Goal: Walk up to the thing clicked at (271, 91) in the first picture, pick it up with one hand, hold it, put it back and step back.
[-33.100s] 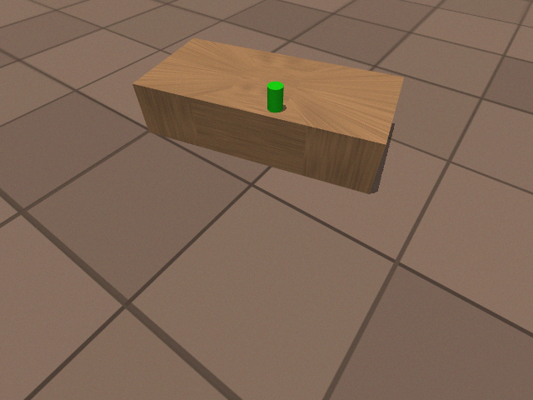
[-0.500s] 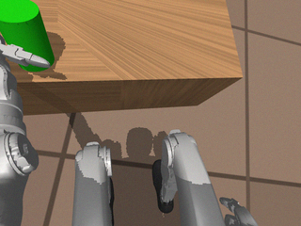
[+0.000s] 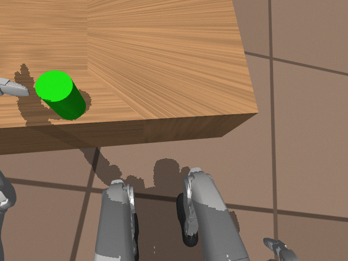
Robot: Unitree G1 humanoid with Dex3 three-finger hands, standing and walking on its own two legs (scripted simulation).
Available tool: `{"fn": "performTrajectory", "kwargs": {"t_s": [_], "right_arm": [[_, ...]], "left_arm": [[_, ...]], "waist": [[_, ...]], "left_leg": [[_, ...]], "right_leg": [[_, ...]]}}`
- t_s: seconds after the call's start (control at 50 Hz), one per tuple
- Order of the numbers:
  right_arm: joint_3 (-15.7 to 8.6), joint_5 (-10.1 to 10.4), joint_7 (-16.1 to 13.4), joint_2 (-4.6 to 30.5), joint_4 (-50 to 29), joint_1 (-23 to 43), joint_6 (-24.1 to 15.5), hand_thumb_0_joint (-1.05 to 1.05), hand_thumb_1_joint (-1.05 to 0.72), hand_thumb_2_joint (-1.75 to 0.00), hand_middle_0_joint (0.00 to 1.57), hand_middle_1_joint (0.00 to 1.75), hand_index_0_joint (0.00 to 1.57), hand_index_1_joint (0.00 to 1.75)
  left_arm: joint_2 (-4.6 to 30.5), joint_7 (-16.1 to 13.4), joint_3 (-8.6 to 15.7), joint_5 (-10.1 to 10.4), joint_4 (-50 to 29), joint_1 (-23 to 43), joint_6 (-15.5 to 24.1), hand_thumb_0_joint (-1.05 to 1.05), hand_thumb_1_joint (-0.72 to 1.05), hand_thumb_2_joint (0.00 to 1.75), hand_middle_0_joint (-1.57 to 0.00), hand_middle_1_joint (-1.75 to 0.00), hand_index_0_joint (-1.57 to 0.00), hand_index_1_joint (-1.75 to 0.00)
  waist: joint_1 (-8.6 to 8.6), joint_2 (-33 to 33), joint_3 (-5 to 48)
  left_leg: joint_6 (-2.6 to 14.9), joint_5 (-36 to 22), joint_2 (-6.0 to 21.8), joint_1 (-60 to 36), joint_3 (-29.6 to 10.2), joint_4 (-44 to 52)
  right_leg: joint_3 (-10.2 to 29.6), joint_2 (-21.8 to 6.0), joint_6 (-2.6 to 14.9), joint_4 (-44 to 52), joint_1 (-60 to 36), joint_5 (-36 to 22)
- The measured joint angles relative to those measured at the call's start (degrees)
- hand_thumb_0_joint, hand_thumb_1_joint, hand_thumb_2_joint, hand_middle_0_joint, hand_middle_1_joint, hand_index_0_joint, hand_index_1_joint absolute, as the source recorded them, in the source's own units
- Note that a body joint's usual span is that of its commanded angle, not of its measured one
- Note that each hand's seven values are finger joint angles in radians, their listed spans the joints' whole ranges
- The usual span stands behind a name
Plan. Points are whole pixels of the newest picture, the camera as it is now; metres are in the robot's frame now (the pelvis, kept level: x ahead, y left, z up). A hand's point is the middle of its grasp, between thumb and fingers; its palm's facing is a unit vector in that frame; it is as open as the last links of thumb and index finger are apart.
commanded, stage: home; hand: left
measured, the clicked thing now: (63, 97) +0.51 +0.23 -0.14
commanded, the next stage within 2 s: none
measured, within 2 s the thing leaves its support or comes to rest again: neither
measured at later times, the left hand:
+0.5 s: hand out of the picture +0.39 +0.26 +0.07, palm faces +0.19 -0.91 -0.36, open 17.5 cm
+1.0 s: hand (27, 231) +0.24 +0.17 +0.13, palm faces +0.19 -0.95 -0.25, open 17.3 cm
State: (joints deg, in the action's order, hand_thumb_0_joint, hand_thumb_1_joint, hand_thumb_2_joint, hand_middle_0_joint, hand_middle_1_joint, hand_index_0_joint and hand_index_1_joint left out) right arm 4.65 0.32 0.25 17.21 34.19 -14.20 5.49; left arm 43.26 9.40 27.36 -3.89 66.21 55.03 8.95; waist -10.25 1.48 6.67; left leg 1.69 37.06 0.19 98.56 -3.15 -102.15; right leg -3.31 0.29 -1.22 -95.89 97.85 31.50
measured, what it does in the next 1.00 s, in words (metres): rises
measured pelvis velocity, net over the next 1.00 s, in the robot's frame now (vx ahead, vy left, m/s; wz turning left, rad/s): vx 0.09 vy -0.02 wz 0.07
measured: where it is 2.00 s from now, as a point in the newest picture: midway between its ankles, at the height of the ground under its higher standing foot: (160, 237)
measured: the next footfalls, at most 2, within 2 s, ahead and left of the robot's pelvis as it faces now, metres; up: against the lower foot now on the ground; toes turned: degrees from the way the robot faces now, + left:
none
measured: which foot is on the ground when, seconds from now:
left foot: down 0.00-1.00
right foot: down 0.00-1.00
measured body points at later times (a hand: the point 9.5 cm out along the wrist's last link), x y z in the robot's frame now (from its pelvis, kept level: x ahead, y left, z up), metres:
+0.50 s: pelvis +0.06 +0.00 +0.16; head +0.17 +0.02 +0.60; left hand +0.38 +0.31 +0.09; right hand +0.13 -0.26 +0.05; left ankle +0.06 +0.10 -0.49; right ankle +0.10 -0.13 -0.49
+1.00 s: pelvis +0.09 -0.02 +0.20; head +0.11 -0.02 +0.65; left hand +0.22 +0.22 +0.15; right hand +0.28 -0.24 +0.12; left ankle +0.06 +0.10 -0.49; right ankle +0.10 -0.13 -0.49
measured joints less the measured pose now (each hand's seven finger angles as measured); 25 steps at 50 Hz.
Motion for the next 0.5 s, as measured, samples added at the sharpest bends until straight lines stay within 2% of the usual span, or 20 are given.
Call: {"fn": "performTrajectory", "kwargs": {"t_s": [0.08, 0.14, 0.18, 0.24, 0.28, 0.36, 0.44, 0.5], "right_arm": [[0.06, 0.26, -0.59, -0.92, 0.27, 0.01, 0.96, 0.01, -0.88, -0.89, 0.21, 0.3, 0.2, 0.3], [0.23, 0.07, -1.21, -1.78, 0.91, -0.84, 1.01, 0.01, -0.89, -0.9, 0.21, 0.3, 0.2, 0.3], [0.11, -0.21, -1.31, -2.11, 1.63, -1.62, 0.48, 0.01, -0.89, -0.9, 0.21, 0.3, 0.2, 0.3], [-0.59, -0.53, -1.05, -2.07, 3.96, -2.21, -0.71, 0.01, -0.9, -0.9, 0.21, 0.3, 0.2, 0.3], [-1.27, -0.22, -0.79, -1.8, 4.1, -3.04, -0.41, 0.01, -0.9, -0.9, 0.21, 0.3, 0.2, 0.3], [-2.31, 0.88, -0.68, -1.43, 3.23, -4.19, -0.45, 0.01, -0.9, -0.9, 0.21, 0.3, 0.2, 0.3], [-2.98, 2.01, -1.91, -2.17, 2.38, -3.68, -0.74, 0.01, -0.9, -0.9, 0.21, 0.3, 0.2, 0.3], [-2.96, 2.49, -3.44, -3.16, 1.43, -2.86, -1.43, 0.01, -0.9, -0.9, 0.21, 0.3, 0.2, 0.3]], "left_arm": [[-0.33, -3.49, 1.55, -3.09, -0.59, -2.61, -2.78, -0.02, -0.51, 0.04, -0.07, -0.03, -0.06, -0.03], [0.63, -6.69, 2.03, -3.75, 0.02, -4.02, -3.47, -0.02, -0.52, 0.04, -0.07, -0.04, -0.06, -0.04], [1.09, -8.65, 0.89, -3.65, 1.45, -4.65, -3.35, -0.02, -0.53, 0.05, -0.07, -0.04, -0.06, -0.04], [0.48, -10.22, -3.08, -3.14, 3.88, -6.76, -3.75, -0.02, -0.54, 0.05, -0.06, -0.04, -0.05, -0.05], [-1.66, -10.49, -4.29, -2.69, 1.96, -10.44, -5.15, -0.01, -0.54, 0.05, -0.06, -0.05, -0.05, -0.05], [-8.2, -10.96, -9.29, -1.01, -3.26, -19.2, -7.4, -0.01, -0.55, 0.04, -0.06, -0.05, -0.05, -0.05], [-16.23, -12.16, -10.8, 0.46, -12.68, -29.38, -9.86, -0.01, -0.55, 0.04, -0.06, -0.05, -0.05, -0.05], [-20.57, -14.16, -12.99, 1.58, -18.77, -36.7, -10.63, -0.01, -0.55, 0.04, -0.06, -0.05, -0.05, -0.05]], "waist": [[-0.11, -0.66, -0.47], [-0.32, -1.08, 0.1], [-0.16, -1.04, 0.43], [0.7, -0.33, 0.37], [1.65, 0.18, 0.3], [3.33, 0.81, 0.0], [4.04, 0.51, 0.12], [4.22, -0.15, -0.07]], "left_leg": [[-0.24, -1.3, 0.47, -6.18, -0.02, 6.19], [-0.51, -2.06, 0.62, -11.35, -0.21, 10.86], [-0.66, -2.53, 0.61, -14.99, -0.46, 13.9], [-0.7, -3.26, 0.64, -20.15, -0.66, 18.2], [-0.68, -3.74, 0.8, -23.25, -0.38, 20.92], [-0.61, -4.78, 0.85, -29.87, 0.42, 26.36], [-0.72, -5.88, 1.0, -37.11, 1.05, 31.94], [-0.88, -6.86, 0.99, -43.48, 1.32, 36.47]], "right_leg": [[0.01, 0.48, 0.16, 6.35, -6.19, -1.45], [-0.15, 0.64, 0.39, 10.97, -11.41, -2.11], [-0.38, 0.64, 0.55, 14.02, -15.19, -2.45], [-0.58, 0.7, 0.71, 18.49, -20.56, -3.11], [-0.29, 0.85, 0.65, 21.21, -23.58, -3.67], [0.5, 0.88, 0.49, 26.26, -29.89, -4.63], [1.14, 1.01, 0.46, 31.34, -36.75, -5.61], [1.4, 1.0, 0.66, 35.35, -42.86, -6.34]]}}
